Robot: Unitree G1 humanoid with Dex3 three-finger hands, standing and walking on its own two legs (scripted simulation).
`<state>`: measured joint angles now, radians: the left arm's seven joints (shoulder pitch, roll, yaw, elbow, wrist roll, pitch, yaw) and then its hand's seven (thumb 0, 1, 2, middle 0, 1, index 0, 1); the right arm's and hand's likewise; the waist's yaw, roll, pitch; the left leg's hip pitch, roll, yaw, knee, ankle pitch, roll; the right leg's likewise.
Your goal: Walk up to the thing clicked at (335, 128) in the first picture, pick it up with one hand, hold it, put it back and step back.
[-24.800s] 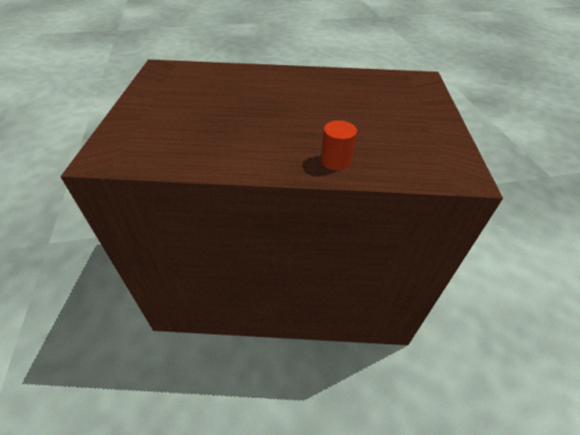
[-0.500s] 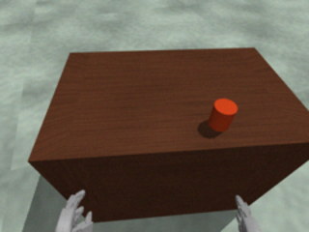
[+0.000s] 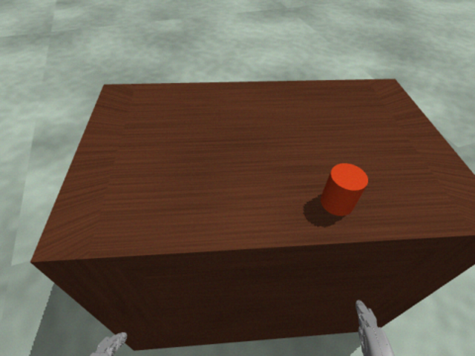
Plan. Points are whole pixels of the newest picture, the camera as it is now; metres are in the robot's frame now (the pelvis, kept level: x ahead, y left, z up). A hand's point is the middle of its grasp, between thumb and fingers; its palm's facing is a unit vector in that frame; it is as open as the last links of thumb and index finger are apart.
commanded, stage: home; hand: right
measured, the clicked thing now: (342, 190) +0.45 -0.20 +0.02
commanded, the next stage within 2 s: stand in 1.82 s
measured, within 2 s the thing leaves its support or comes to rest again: neither
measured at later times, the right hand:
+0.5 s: hand out of the picture +0.03 -0.26 -0.14, palm faces -0.06 +0.92 -0.39, open 17.4 cm
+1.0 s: hand out of the picture +0.04 -0.26 -0.14, palm faces -0.07 +0.93 -0.37, open 17.4 cm
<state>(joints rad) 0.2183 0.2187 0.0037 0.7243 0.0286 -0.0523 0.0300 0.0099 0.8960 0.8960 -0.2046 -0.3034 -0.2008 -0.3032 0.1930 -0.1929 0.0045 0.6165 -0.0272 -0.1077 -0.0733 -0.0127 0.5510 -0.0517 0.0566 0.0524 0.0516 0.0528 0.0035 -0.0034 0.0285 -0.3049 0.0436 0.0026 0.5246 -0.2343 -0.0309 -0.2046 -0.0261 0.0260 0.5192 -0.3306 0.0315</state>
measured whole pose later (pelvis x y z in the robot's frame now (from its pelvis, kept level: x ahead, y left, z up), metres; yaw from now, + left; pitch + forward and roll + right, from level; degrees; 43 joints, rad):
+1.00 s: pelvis -0.03 +0.00 +0.01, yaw +2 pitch -3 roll -1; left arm 0.20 0.36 0.01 1.11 0.02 0.00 -0.01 0.00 0.90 0.89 -0.20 -0.30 -0.20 -0.30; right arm 0.16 -0.37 0.02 1.10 -0.02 0.00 0.01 -0.01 0.53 -0.07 0.06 0.06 0.06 0.06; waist 0.00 0.00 0.04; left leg -0.22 0.05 -0.03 0.41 -0.14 -0.03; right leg -0.10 -0.02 -0.01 0.39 -0.23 0.03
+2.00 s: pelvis -0.01 +0.01 +0.01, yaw +2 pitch -2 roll +0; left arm 0.16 0.35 0.01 1.11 0.02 0.01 -0.01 0.00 0.90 0.90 -0.20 -0.30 -0.20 -0.30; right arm 0.12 -0.35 0.00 1.13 -0.01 0.00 0.00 -0.01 0.48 -0.10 0.08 0.08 0.08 0.08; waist 0.00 0.00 0.05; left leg -0.19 0.03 -0.03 0.37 -0.15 -0.02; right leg -0.06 -0.04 -0.01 0.33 -0.23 0.04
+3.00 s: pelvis +0.00 +0.01 +0.01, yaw +3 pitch -2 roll +0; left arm 0.17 0.35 0.02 1.10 0.02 0.00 0.00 0.00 0.90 0.89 -0.20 -0.30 -0.20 -0.30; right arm 0.12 -0.35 0.00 1.13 -0.01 0.00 0.00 0.00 -0.90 -0.90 0.20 0.30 0.20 0.30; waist 0.01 0.00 0.06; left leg -0.18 0.02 -0.04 0.37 -0.16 -0.02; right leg -0.04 -0.05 -0.03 0.32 -0.24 0.04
